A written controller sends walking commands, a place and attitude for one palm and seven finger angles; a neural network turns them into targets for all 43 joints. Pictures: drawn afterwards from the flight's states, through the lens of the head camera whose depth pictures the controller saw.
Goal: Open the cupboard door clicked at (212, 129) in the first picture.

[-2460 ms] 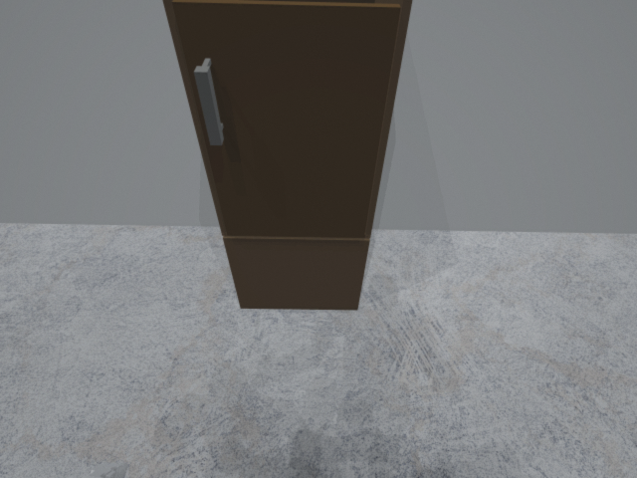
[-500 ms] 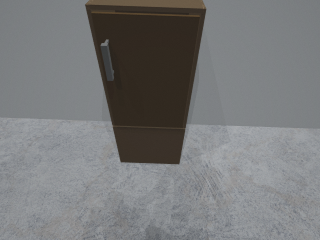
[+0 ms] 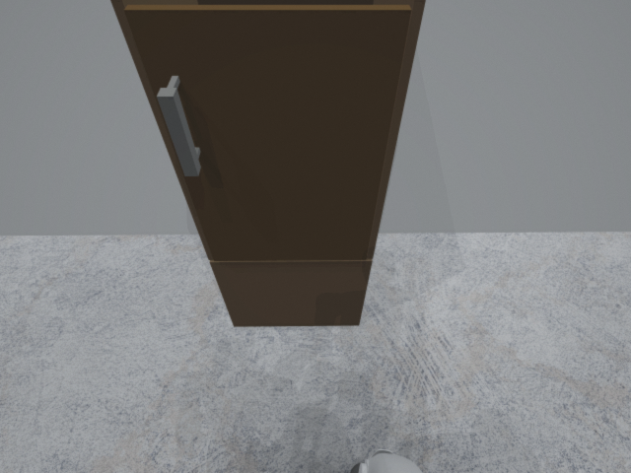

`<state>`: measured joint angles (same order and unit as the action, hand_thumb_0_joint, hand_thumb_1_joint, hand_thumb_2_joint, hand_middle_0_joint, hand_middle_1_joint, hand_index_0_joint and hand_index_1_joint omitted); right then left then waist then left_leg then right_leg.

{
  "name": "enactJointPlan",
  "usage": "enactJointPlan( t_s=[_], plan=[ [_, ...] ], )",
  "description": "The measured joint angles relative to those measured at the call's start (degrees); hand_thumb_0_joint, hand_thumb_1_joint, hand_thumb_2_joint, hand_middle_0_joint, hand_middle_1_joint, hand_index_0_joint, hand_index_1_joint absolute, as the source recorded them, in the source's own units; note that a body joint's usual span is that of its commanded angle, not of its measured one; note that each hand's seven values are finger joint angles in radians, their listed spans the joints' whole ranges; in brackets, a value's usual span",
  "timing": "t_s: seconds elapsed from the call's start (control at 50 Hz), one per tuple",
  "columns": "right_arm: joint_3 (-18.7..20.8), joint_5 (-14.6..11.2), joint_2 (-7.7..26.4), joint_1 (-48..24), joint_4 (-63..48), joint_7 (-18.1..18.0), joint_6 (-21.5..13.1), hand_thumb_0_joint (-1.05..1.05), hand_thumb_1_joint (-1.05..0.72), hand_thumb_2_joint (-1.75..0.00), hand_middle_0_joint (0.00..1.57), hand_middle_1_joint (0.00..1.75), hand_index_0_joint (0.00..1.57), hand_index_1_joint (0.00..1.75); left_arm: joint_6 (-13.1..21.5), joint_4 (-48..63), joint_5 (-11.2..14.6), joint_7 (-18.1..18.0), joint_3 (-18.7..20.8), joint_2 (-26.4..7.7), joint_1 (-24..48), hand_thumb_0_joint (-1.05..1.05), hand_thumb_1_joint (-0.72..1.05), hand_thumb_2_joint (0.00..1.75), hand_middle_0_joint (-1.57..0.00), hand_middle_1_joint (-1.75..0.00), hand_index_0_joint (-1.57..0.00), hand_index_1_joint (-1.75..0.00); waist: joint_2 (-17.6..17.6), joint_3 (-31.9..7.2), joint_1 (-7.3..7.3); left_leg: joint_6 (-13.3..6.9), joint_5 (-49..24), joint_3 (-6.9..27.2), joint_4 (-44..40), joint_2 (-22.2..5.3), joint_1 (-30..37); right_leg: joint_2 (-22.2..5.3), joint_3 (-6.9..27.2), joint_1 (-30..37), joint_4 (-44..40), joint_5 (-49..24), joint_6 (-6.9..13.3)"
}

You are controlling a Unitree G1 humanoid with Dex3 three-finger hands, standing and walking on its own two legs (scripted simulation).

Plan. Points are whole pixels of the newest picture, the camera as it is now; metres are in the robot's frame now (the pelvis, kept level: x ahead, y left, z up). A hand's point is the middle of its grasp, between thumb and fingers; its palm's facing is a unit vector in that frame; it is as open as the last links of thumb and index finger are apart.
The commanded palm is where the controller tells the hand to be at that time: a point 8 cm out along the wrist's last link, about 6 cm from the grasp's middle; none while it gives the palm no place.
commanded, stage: come to a stop and stand still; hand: left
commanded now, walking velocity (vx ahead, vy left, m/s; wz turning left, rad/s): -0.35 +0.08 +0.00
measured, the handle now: (183, 127) +0.61 +0.23 +0.09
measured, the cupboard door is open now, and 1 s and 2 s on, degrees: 0 0 0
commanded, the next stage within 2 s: look again from close up in 1.54 s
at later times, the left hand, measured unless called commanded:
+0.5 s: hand out of the picture +0.06 +0.24 -0.17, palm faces +0.12 -0.97 -0.19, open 7.3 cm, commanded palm none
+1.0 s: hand out of the picture +0.01 +0.15 -0.16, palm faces +0.02 -0.98 -0.18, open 7.3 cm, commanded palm none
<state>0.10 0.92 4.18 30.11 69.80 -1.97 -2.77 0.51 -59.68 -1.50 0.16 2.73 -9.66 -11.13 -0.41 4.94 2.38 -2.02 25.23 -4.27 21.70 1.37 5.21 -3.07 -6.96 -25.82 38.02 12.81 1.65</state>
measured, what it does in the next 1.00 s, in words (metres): steps on the spot: right foot, then left foot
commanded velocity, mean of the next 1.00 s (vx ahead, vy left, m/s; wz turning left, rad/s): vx -0.06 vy -0.03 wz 0.00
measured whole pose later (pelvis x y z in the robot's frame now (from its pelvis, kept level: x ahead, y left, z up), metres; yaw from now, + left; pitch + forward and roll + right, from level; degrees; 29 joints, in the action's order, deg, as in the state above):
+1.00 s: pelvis +0.02 -0.01 +0.01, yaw +0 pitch -2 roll +0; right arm 0.9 0.7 8.5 17.3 67.4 -1.4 1.4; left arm -0.4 -65.5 -0.8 -1.7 -0.1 -6.8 -16.8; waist -1.0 0.9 1.4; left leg 3.1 9.8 -3.2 24.2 -4.7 -12.5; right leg 0.6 -2.8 -7.1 25.7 17.0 1.7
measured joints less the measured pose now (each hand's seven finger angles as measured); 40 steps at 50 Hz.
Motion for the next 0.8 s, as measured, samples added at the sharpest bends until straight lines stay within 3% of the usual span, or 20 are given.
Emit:
enactJointPlan(
  t_s=[0.04, 0.1, 0.16, 0.28, 0.34, 0.38, 0.4, 0.46, 0.5, 0.56, 0.7, 0.76, 0.8],
  plan=[
    [0.2, -0.5, 0.0, 0.2, 0.0, 0.1, 0.4, 0.01, -0.9, -0.9, 0.2, 0.3, 0.2, 0.3, 1.7, 1.0, -0.2, -0.4, 0.0, -0.1, 0.5, 0.01, 0.93, 0.9, -0.19, -0.3, -0.2, -0.3, 0.2, -0.2, -0.26, 0.4, 3.9, 0.3, 10.5, -0.4, -3.4, 0.2, -0.5, 2.7, -2.9, -6.1, 1.6],
    [1.1, -1.2, 1.6, -3.5, -1.3, -0.1, 1.8, 0.01, -0.9, -0.9, 0.2, 0.3, 0.2, 0.3, 2.7, 1.5, 0.2, -1.3, -0.5, 1.2, 2.0, 0.0, 0.92, 0.9, -0.19, -0.3, -0.2, -0.3, -1.7, 0.5, -0.05, 0.8, 6.8, 3.4, 33.1, -1.2, -13.9, 0.7, -2.3, 3.9, 0.1, -0.1, 2.1],
    [2.1, -0.9, 3.3, -9.2, -4.1, -0.4, 3.6, 0.01, -0.91, -0.9, 0.2, 0.3, 0.2, 0.3, 1.5, 1.9, 0.0, -2.4, -0.9, 2.0, 2.9, 0.0, 0.92, 0.9, -0.2, -0.3, -0.2, -0.3, -1.6, 0.3, -0.48, 1.7, 6.8, 3.6, 40.3, -1.9, -22.5, 0.4, -2.6, 5.3, -2.0, 0.5, 1.3],
    [3.5, -0.2, 5.8, -19.5, -11.0, 0.5, 4.8, 0.01, -0.91, -0.9, 0.2, 0.3, 0.19, 0.3, -1.1, 3.5, -0.5, -2.7, 0.0, 1.1, 3.9, -0.01, 0.93, 0.9, -0.2, -0.3, -0.2, -0.3, 0.0, -0.1, -2.04, 3.4, 2.6, 3.1, 34.7, -3.6, -30.4, -1.0, -1.9, 4.8, -3.8, -1.4, 0.3],
    [3.5, -0.1, 6.3, -22.3, -13.6, 0.9, 4.1, 0.0, -0.91, -0.9, 0.19, 0.29, 0.19, 0.3, -2.0, 4.1, -0.8, -2.2, 0.2, 0.1, 3.3, -0.01, 0.93, 0.9, -0.2, -0.3, -0.2, -0.3, 1.1, -0.4, -2.73, 3.5, -0.4, 2.5, 27.3, -3.8, -28.5, -1.7, -1.2, 4.2, -3.1, -1.6, -0.7],
    [3.2, -0.1, 6.4, -22.5, -15.0, 1.1, 3.2, 0.0, -0.91, -0.9, 0.19, 0.29, 0.19, 0.3, -2.6, 4.4, -0.5, -1.9, 0.4, -0.6, 2.0, -0.01, 0.92, 0.9, -0.2, -0.3, -0.2, -0.3, 1.4, -1.3, -2.89, 3.2, -5.7, 2.2, 17.8, -3.9, -24.6, -1.9, -0.8, 3.1, -1.1, -0.9, -1.6],
    [3.1, 0.1, 6.2, -22.5, -15.3, 1.1, 2.8, 0.0, -0.91, -0.9, 0.19, 0.29, 0.19, 0.3, -3.0, 4.4, -0.3, -1.8, 0.6, -1.0, 1.6, 0.0, 0.92, 0.9, -0.2, -0.3, -0.2, -0.3, 1.9, -1.5, -2.87, 2.7, -7.9, 2.1, 17.3, -3.6, -24.7, -1.9, -0.1, 2.3, 1.0, 2.2, -2.0],
    [1.9, 0.9, 4.6, -21.4, -15.4, 1.0, 2.9, 0.0, -0.91, -0.9, 0.2, 0.3, 0.19, 0.3, -4.0, 3.6, -0.2, -1.4, 1.2, -2.3, 0.0, 0.0, 0.92, 0.9, -0.2, -0.3, -0.2, -0.3, 3.2, -2.2, -3.06, 1.1, -8.5, 1.6, 15.7, -2.9, -24.0, 0.6, 5.1, 0.0, 10.3, 10.1, -2.3],
    [1.1, 0.9, 3.8, -20.4, -14.6, 0.8, 3.1, 0.0, -0.91, -0.9, 0.2, 0.3, 0.2, 0.3, -3.9, 2.9, -0.3, -0.9, 1.5, -3.0, -1.6, 0.0, 0.91, 0.9, -0.2, -0.3, -0.2, -0.3, 3.6, -3.1, -3.39, 0.8, -10.3, 1.6, 11.6, -2.7, -22.6, 1.8, 6.8, -0.6, 15.7, 9.5, -2.7],
    [1.1, 0.6, 3.6, -19.3, -13.5, 0.2, 3.2, 0.0, -0.92, -0.9, 0.2, 0.3, 0.2, 0.3, -3.6, 1.6, -0.3, -0.4, 1.5, -3.5, -4.7, 0.0, 0.91, 0.9, -0.19, -0.3, -0.2, -0.3, 3.5, -4.2, -3.74, 0.7, -13.4, 1.1, 5.7, -2.6, -20.6, 2.3, 7.3, 1.1, 17.5, 8.1, -3.6],
    [1.6, 0.5, 4.9, -18.0, -11.0, 0.0, 3.1, 0.0, -0.92, -0.9, 0.2, 0.3, 0.2, 0.3, -4.1, -2.0, 0.1, -0.2, 0.4, -2.3, -8.4, 0.0, 0.91, 0.9, -0.19, -0.3, -0.2, -0.29, 1.7, -3.6, -2.31, 1.4, -15.7, -0.1, 1.6, -3.7, -19.3, 1.4, 5.6, 9.9, 3.0, 12.0, -3.8],
    [1.9, 0.1, 5.5, -16.8, -9.3, 0.1, 3.3, 0.0, -0.91, -0.9, 0.2, 0.3, 0.2, 0.3, -3.0, -2.6, 0.3, -0.5, -0.3, -1.6, -8.3, 0.0, 0.91, 0.9, -0.19, -0.3, -0.2, -0.29, 1.7, -3.3, -2.07, 2.3, -14.9, -0.5, 3.7, -3.7, -20.5, 0.8, 5.2, 14.8, -9.0, 4.5, -3.2],
    [2.1, -0.4, 6.1, -16.2, -7.6, 0.3, 3.6, 0.01, -0.91, -0.9, 0.2, 0.3, 0.2, 0.3, -2.2, -3.6, 0.3, -0.9, -0.9, -0.5, -7.3, 0.0, 0.91, 0.9, -0.19, -0.3, -0.2, -0.29, 0.4, -2.8, -2.02, 3.1, -14.0, -0.3, 5.6, -4.4, -21.0, 1.5, 5.0, 16.0, -10.9, 4.0, -2.0]
  ],
)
